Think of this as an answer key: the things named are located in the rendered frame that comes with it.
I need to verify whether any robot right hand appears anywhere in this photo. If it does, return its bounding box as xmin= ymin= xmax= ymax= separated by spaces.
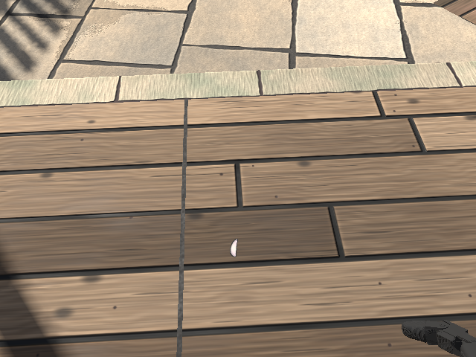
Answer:
xmin=402 ymin=320 xmax=476 ymax=357

